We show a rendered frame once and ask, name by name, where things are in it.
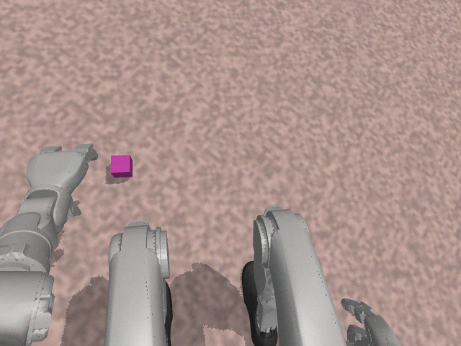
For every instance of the right robot foot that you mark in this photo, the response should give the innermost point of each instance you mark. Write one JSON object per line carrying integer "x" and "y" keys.
{"x": 250, "y": 299}

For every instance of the left robot hand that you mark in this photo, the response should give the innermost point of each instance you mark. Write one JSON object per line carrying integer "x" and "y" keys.
{"x": 64, "y": 169}

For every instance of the left robot arm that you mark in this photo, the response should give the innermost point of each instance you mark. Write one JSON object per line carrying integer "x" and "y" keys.
{"x": 26, "y": 242}

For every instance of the cube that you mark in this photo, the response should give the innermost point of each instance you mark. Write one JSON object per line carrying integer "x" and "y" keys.
{"x": 121, "y": 166}

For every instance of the right robot hand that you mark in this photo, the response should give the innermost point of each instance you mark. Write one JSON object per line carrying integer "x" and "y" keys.
{"x": 377, "y": 332}

